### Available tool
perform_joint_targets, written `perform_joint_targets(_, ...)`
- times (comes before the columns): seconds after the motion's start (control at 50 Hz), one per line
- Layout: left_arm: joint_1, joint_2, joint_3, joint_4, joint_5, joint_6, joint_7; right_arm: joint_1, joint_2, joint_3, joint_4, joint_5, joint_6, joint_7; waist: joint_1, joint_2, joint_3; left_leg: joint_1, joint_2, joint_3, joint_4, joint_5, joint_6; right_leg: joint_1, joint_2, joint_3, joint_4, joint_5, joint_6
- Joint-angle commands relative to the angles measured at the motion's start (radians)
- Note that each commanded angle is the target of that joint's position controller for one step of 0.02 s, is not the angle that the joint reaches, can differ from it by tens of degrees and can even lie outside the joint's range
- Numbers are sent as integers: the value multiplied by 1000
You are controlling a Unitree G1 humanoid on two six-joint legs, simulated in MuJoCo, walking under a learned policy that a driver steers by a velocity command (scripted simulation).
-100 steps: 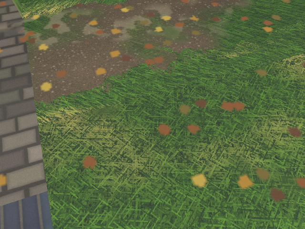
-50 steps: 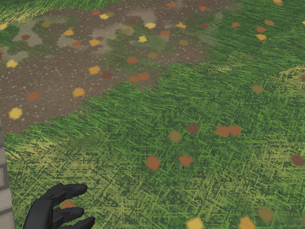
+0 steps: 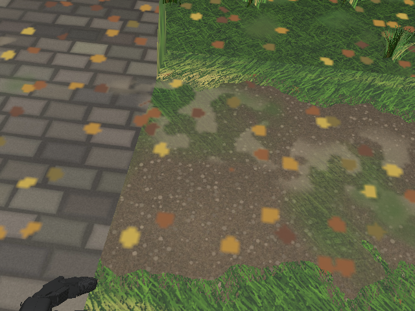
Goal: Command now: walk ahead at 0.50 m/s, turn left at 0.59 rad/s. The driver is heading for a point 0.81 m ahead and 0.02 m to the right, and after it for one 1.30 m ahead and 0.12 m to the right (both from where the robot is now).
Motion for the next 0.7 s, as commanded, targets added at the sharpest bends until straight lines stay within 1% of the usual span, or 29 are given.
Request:
perform_joint_targets(0.02,151,177,71,-28,9,-29,10,-46,-94,-19,-71,-6,-4,-2,143,158,-125,-97,176,-161,159,389,77,348,-51,17,-36,-53,-75)
perform_joint_targets(0.04,299,232,83,-17,18,-27,19,-22,-35,4,-91,-27,-4,0,186,20,-278,-235,98,-64,447,174,37,615,-229,200,-21,-118,-128)
perform_joint_targets(0.06,347,288,97,19,24,-13,9,122,-2,15,-121,13,-14,2,104,-344,-346,-600,-6,23,739,-229,-17,862,-416,692,-142,-377,-282)
perform_joint_targets(0.08,306,179,74,-6,1,-10,5,102,-116,-4,-82,23,-11,-3,130,-185,-251,-704,78,-5,858,-171,-32,801,-409,699,-183,-566,-257)
perform_joint_targets(0.1,268,125,60,-14,-1,-2,11,-10,-161,-18,-94,13,-6,-2,156,-89,-135,-723,110,26,873,-73,-37,683,-368,522,-190,-515,-215)
perform_joint_targets(0.12,225,113,53,-17,9,3,12,-60,-150,-19,-102,2,-2,-3,140,-19,-75,-683,145,52,850,-1,-44,566,-325,394,-203,-371,-196)
perform_joint_targets(0.14,202,95,47,-7,12,6,14,-95,-136,-21,-115,-7,-2,0,128,-16,-26,-667,172,54,805,43,-46,488,-290,305,-222,-261,-195)
perform_joint_targets(0.16,195,90,44,0,19,4,18,-89,-116,-20,-119,-1,1,8,108,-47,-19,-621,197,60,778,71,-45,438,-265,230,-245,-197,-186)
perform_joint_targets(0.18,196,86,45,8,16,0,19,-83,-95,-17,-121,6,6,12,104,-65,-16,-604,205,75,757,84,-46,418,-250,178,-268,-160,-189)
perform_joint_targets(0.2,201,89,47,18,11,-4,19,-89,-76,-13,-127,8,11,14,102,-66,-11,-610,211,89,740,89,-49,410,-247,134,-283,-119,-198)
perform_joint_targets(0.22,205,101,51,28,8,-8,19,-106,-64,-10,-138,6,14,15,102,-56,-2,-629,217,94,715,105,-54,407,-253,101,-298,-82,-208)
perform_joint_targets(0.26,227,123,57,51,8,-10,17,-145,-42,-1,-156,-3,13,15,107,-27,7,-658,216,91,630,151,-61,416,-259,57,-316,0,-230)
perform_joint_targets(0.3,234,135,59,67,6,-5,15,-176,-29,7,-161,-5,5,20,111,-15,6,-653,208,99,516,235,-61,435,-248,-2,-323,62,-232)
perform_joint_targets(0.36,250,153,58,89,-7,6,15,-274,-10,21,-179,-7,-14,40,141,-10,33,-595,192,160,316,366,-51,436,-219,-88,-329,97,-211)
perform_joint_targets(0.4,297,170,59,114,-17,16,15,-344,-3,27,-199,-5,-22,52,166,-7,49,-571,179,198,233,386,-44,465,-231,-100,-326,98,-208)
perform_joint_targets(0.42,318,178,60,127,-21,22,15,-369,-6,27,-210,-3,-25,57,171,-11,57,-570,174,207,202,372,-36,494,-246,-97,-320,110,-206)
perform_joint_targets(0.46,341,192,63,150,-29,36,16,-396,-24,22,-228,-2,-27,64,160,-27,62,-559,160,218,154,306,-10,559,-277,-94,-288,185,-196)
perform_joint_targets(0.48,338,203,65,156,-32,42,18,-385,-39,16,-229,-4,-27,65,139,-40,50,-519,143,230,132,268,7,582,-283,-103,-249,291,-186)
perform_joint_targets(0.5,329,216,67,159,-34,48,21,-335,-62,4,-219,-10,-27,64,99,-56,10,-427,115,251,107,248,27,592,-278,-120,-176,449,-173)
perform_joint_targets(0.52,313,217,64,162,-36,54,25,-211,-94,-17,-182,-14,-25,60,21,-51,-64,-241,84,275,55,298,57,561,-250,-160,-32,573,-149)
perform_joint_targets(0.54,317,191,52,157,-27,52,30,-60,-147,-43,-134,-15,-19,49,-47,-32,-159,15,99,244,69,338,85,431,-207,-192,163,508,-114)
perform_joint_targets(0.56,367,97,17,113,5,38,24,78,-255,-67,-116,-34,-12,32,-56,165,-319,418,364,-134,96,328,207,61,-102,-213,551,69,-55)
perform_joint_targets(0.58,402,63,0,129,-2,18,14,79,-234,-55,-115,-23,-14,32,-28,271,-450,504,522,-513,-69,223,311,-129,18,-57,791,-572,-36)
perform_joint_targets(0.6,323,163,30,115,-39,8,7,32,-163,-32,-117,-26,-20,36,-46,180,-322,396,493,-404,-100,176,262,-221,-37,24,859,-550,-50)
perform_joint_targets(0.62,251,160,31,90,-55,6,5,-27,-131,-21,-113,-25,-26,37,-21,157,-187,249,449,-236,-119,217,223,-240,-80,3,828,-469,-58)
perform_joint_targets(0.64,231,142,30,90,-42,11,10,-83,-98,-11,-104,-24,-34,41,17,111,-105,116,400,-129,-156,273,194,-212,-116,-8,759,-394,-53)
perform_joint_targets(0.66,245,139,37,101,-28,24,13,-127,-65,-3,-102,-27,-44,44,51,129,-67,25,365,-50,-195,310,173,-159,-142,2,706,-335,-46)
perform_joint_targets(0.68,281,120,36,115,-27,40,14,-152,-59,-4,-97,-31,-53,44,79,147,-53,-41,351,-3,-236,318,165,-99,-150,9,694,-289,-35)
perform_joint_targets(0.7,302,97,33,126,-27,53,16,-160,-58,-7,-87,-33,-65,44,92,139,-47,-79,348,31,-266,346,170,-74,-148,9,690,-262,-25)
Velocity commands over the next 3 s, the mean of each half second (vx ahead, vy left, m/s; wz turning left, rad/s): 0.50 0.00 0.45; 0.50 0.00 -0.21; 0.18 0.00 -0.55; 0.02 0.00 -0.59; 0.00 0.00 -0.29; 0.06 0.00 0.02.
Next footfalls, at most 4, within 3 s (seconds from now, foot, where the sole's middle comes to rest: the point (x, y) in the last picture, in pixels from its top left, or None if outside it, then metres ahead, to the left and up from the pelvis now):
0.02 right None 0.18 -0.13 -0.77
0.54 left None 0.42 0.18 -0.77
1.08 right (192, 230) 0.75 -0.01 -0.77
1.56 left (134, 212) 0.84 0.20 -0.77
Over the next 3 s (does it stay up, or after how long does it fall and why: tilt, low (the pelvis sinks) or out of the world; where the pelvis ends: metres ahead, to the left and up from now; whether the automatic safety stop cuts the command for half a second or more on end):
stays up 0.75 0.06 0.00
